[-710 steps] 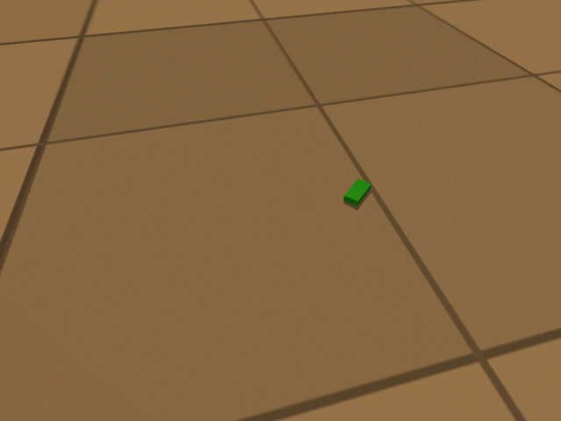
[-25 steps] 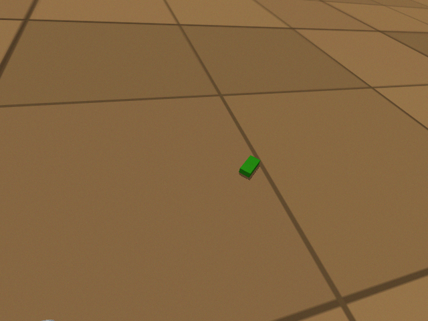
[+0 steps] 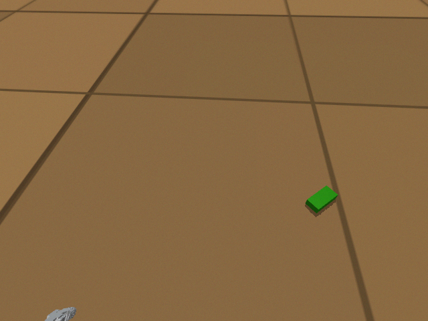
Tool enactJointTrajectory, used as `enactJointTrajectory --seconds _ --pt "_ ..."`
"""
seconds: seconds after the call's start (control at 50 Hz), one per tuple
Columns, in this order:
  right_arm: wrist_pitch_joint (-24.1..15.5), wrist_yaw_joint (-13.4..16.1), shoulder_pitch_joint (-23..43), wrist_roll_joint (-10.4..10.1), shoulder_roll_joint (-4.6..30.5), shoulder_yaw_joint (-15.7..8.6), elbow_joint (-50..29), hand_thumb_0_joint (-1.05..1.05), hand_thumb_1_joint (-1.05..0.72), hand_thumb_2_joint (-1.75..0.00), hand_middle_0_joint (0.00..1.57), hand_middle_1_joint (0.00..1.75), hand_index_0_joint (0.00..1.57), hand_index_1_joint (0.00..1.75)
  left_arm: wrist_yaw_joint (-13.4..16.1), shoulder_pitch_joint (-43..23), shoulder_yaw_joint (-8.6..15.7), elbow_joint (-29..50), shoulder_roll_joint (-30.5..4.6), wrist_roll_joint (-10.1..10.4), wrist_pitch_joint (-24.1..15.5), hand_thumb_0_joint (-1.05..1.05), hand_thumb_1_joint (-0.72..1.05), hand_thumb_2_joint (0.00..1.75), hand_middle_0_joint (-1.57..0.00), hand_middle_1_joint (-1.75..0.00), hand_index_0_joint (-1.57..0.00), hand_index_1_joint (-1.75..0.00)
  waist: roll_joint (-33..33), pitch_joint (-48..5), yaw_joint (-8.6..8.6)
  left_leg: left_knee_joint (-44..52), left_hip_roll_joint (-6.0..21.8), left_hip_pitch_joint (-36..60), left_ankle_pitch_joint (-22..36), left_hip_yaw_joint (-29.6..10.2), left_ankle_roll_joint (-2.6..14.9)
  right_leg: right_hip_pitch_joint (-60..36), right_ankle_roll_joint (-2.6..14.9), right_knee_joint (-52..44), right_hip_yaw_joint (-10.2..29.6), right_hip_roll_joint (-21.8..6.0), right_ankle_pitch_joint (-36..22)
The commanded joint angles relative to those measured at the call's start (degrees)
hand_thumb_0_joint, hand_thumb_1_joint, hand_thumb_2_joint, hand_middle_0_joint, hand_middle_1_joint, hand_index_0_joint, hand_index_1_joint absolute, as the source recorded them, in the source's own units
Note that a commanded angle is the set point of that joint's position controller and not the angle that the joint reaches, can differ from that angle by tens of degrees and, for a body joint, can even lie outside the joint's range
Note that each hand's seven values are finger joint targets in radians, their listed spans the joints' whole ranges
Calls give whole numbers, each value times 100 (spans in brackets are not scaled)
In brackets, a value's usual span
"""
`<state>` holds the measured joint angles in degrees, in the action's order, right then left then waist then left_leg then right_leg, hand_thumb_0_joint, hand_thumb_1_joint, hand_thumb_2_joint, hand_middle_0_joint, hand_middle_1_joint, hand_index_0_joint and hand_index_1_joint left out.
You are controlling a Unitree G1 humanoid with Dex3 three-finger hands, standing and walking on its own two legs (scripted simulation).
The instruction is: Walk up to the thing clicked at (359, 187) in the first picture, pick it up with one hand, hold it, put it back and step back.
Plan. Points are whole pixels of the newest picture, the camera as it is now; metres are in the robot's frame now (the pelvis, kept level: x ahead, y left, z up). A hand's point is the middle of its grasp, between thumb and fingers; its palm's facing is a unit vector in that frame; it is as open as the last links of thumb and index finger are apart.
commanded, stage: walk up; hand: left
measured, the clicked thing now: (321, 199) +0.89 -0.51 -0.73
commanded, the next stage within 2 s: none
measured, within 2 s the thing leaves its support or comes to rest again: neither
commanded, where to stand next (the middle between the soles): +0.70 -0.92 m, yaw +34 degrees
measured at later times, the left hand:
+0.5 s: hand (187, 287) +0.24 +0.09 -0.15, palm faces +0.06 -0.95 -0.30, open 7.4 cm
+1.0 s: hand (278, 291) +0.25 -0.11 -0.16, palm faces +0.36 -0.86 -0.35, open 7.4 cm
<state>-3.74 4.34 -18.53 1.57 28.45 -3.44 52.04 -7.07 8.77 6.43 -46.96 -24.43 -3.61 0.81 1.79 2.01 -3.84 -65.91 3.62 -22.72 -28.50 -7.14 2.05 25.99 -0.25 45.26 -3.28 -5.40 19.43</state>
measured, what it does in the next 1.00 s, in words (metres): steps to the right, turning left: left foot, then right foot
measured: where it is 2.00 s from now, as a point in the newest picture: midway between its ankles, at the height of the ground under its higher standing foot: (401, 256)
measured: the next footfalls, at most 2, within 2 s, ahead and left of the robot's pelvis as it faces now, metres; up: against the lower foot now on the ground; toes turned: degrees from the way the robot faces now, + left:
left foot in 0.30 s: +0.27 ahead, +0.00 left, +0.00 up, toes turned +14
right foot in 0.64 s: +0.37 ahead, -0.46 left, +0.00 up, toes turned +13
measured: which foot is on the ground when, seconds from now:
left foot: up 0.00-0.28, down 0.30-0.66, up 0.68-0.94, down 0.96-1.00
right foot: down 0.00-0.32, up 0.34-0.62, down 0.64-0.96, up 0.98-1.00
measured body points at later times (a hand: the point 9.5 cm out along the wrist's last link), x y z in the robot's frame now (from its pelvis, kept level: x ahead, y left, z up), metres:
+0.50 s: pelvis +0.18 -0.18 +0.00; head +0.21 -0.15 +0.44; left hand +0.24 +0.14 -0.12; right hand +0.28 -0.52 -0.08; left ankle +0.23 -0.01 -0.71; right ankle +0.20 -0.32 -0.63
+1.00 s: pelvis +0.33 -0.39 -0.01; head +0.35 -0.34 +0.44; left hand +0.23 -0.06 -0.13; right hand +0.52 -0.69 -0.07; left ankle +0.37 -0.29 -0.71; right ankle +0.33 -0.48 -0.69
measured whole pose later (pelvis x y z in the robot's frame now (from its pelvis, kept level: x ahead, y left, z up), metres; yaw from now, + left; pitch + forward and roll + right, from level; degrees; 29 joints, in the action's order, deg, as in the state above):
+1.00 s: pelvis +0.33 -0.39 -0.01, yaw +23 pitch -1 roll +0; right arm -7.3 5.5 -20.0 1.5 25.6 -2.5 51.2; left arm -3.9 18.3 6.6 -42.8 -26.6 -3.7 6.1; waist 5.8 5.8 -4.3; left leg -41.8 -1.9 -25.9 -15.2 6.1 4.5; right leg 20.8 3.1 53.2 -4.8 -0.3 27.9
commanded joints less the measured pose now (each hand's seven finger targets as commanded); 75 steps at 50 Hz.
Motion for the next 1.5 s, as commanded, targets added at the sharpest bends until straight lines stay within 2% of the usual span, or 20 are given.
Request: enactJointTrajectory --seconds 0.0,0.18,0.26,0.3,0.34,0.44,0.56,0.62,0.64,0.66,0.88,0.92,0.94,0.98,1.06,1.24,1.34,1.36,1.4,1.48 --pt "-164 22 -82 -192 1100 -243 -296 0 -90 -90 20 30 20 30 281 147 426 451 -1607 102 -184 0 90 90 -20 -30 -20 -30 863 72 -14 -733 80 -1931 971 375 243 -1534 166 -2953 1634 -1029 142" --pt "-116 -118 -212 -208 673 -102 -485 0 -90 -90 20 30 20 30 270 306 216 1003 -929 -32 -133 0 90 90 -20 -30 -20 -30 807 174 -68 2537 -198 -585 2550 1548 46 -1579 356 -2394 -365 -504 -2653" --pt "-102 146 -2083 -188 900 -327 -46 0 -90 -90 20 30 20 30 335 230 204 1391 -933 -5 -27 0 90 90 -20 -30 -20 -30 182 -694 797 3275 -343 2198 2978 1323 419 -521 56 137 -497 -287 -3531" --pt "-70 344 -2375 -83 1709 -645 -209 0 -90 -90 20 30 20 30 362 742 151 1579 -533 -68 9 0 90 90 -20 -30 -20 -30 -1375 -1050 1007 3803 1960 3628 1993 -2467 1786 2003 -473 3189 -105 688 1590" --pt "-116 490 -1156 -383 1927 -682 -737 0 -90 -90 20 30 20 30 333 872 355 1538 -1589 -30 198 0 90 90 -20 -30 -20 -30 -141 -1125 652 5006 3144 2870 -353 -4349 2221 2239 -483 4636 1518 163 1369" --pt "-314 369 -195 -130 1508 -353 -598 0 -90 -90 20 30 20 30 160 594 428 1291 -1356 18 278 0 90 90 -20 -30 -20 -30 -273 -130 216 4423 1351 -340 470 -872 1270 638 -185 3086 1314 -315 407" --pt "-351 156 64 137 2019 -514 -470 0 -90 -90 20 30 20 30 -13 702 439 1166 -1088 63 320 0 90 90 -20 -30 -20 -30 -1390 -151 146 4175 802 -1181 -492 -309 907 -613 23 477 297 -7 712" --pt "-210 172 642 176 1448 -358 -556 0 -90 -90 20 30 20 30 145 2383 603 523 -1262 -12 350 0 90 90 -20 -30 -20 -30 -1 -622 -886 2088 71 -2345 -964 606 464 -2423 -8 -858 -431 542 -22" --pt "-168 212 622 112 837 -193 -591 0 -90 -90 20 30 20 30 207 2763 705 501 -1727 -144 306 0 90 90 -20 -30 -20 -30 1593 -397 -1210 50 -721 -3201 -1144 1141 125 -2285 354 -1964 1244 -409 1323" --pt "-133 307 263 50 716 -213 -654 0 -90 -90 20 30 20 30 271 1664 747 932 -2209 -77 233 0 90 90 -20 -30 -20 -30 1945 -66 -511 -887 -832 -3505 -907 752 -59 -1629 892 -3323 3639 -1429 2318" --pt "-304 163 -1398 -179 910 -297 273 0 -90 -90 20 30 20 30 306 -85 263 1287 -1183 -9 169 0 90 90 -20 -30 -20 -30 677 21 618 2979 -252 649 1593 1182 237 -321 1401 -1387 839 -647 -936" --pt "-327 311 -2205 -78 1411 -482 332 0 -90 -90 20 30 20 30 302 280 76 1403 -768 54 187 0 90 90 -20 -30 -20 -30 -696 -746 926 4189 575 2469 1948 -379 187 530 764 704 215 -35 -391" --pt "-306 384 -2007 28 1900 -597 87 0 -90 -90 20 30 20 30 314 599 45 1406 -616 50 233 0 90 90 -20 -30 -20 -30 -1296 -956 710 4464 1936 3084 1556 -2963 474 1709 337 1642 440 481 1067" --pt "-253 431 -1090 -166 2032 -598 -316 0 -90 -90 20 30 20 30 372 987 252 1199 -1428 -39 393 0 90 90 -20 -30 -20 -30 -178 -750 452 4734 2575 2126 701 -3370 1116 1641 135 2463 1022 59 1080" --pt "-271 328 -708 -92 1558 -419 -378 0 -90 -90 20 30 20 30 329 797 410 937 -1531 -59 383 0 90 90 -20 -30 -20 -30 -368 -181 349 4206 1484 574 883 -1438 1058 903 70 2369 1067 -197 668" --pt "-244 192 -603 58 2143 -593 -475 0 -90 -90 20 30 20 30 200 402 415 1062 -1406 38 448 0 90 90 -20 -30 -20 -30 -1561 141 554 3918 1052 -351 -575 -1129 1161 975 -97 1661 568 -106 755" --pt "-83 249 392 91 1676 -430 -574 0 -90 -90 20 30 20 30 255 1900 603 476 -1493 22 343 0 90 90 -20 -30 -20 -30 -537 -545 -616 1670 317 -1897 91 248 507 -1629 72 -738 46 375 446" --pt "-37 277 355 -26 970 -206 -638 0 -90 -90 20 30 20 30 319 2314 662 472 -1960 -121 265 0 90 90 -20 -30 -20 -30 1547 -231 -1005 -570 -648 -3115 -491 913 119 -1584 229 -2103 1961 -642 1215" --pt "8 491 -106 -36 1095 -352 -472 0 -90 -90 20 30 20 30 430 220 640 1106 -2593 49 172 0 90 90 -20 -30 -20 -30 1651 44 143 -1294 -317 -2888 -517 209 61 -782 1007 -3545 4417 -1666 1738" --pt "37 370 -613 -278 1298 -321 242 0 -90 -90 20 30 20 30 487 183 442 855 -1767 -14 178 0 90 90 -20 -30 -20 -30 1174 324 273 -598 -183 -2129 311 250 130 -917 623 -2194 1930 -697 238"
